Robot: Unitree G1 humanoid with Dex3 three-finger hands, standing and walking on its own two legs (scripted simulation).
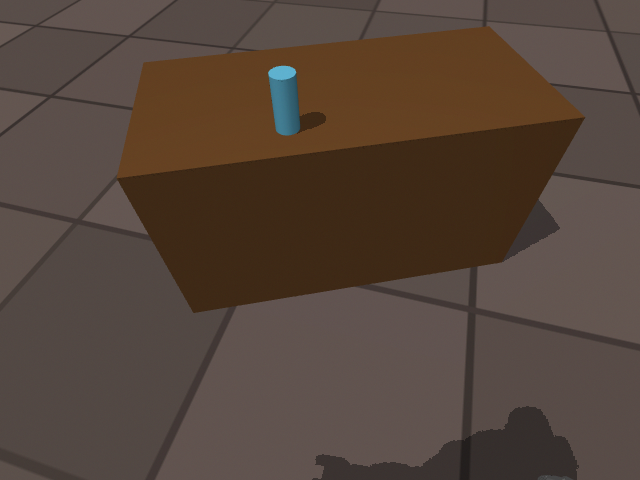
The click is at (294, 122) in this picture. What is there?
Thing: squat round
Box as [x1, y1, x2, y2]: [268, 66, 299, 134]
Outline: 277,66 272,68 268,72 275,127 277,132 281,134 292,134 299,129 295,70 289,66
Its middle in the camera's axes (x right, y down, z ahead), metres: -0.09 -0.34 +0.96
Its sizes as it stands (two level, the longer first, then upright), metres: 0.065 0.065 0.151
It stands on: a support 0.65 m high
